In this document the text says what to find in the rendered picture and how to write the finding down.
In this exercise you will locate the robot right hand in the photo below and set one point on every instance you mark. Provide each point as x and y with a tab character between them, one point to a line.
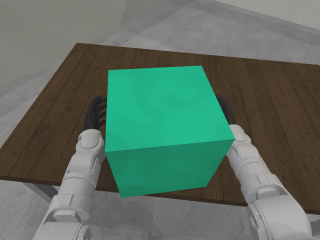
227	111

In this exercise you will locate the left robot forearm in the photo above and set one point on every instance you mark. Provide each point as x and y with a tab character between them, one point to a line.
73	202

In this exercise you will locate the table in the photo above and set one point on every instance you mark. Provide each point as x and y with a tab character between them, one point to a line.
276	103

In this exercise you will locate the robot right upper arm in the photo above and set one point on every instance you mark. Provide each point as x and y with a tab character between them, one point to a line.
278	218

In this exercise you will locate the robot left hand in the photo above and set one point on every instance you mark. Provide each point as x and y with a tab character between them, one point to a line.
92	116

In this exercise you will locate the right robot forearm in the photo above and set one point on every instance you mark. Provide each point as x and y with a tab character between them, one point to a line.
256	180

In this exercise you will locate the carton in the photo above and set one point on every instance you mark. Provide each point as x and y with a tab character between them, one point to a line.
165	129

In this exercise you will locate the robot left upper arm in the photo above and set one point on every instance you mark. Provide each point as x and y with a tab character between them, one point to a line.
64	231

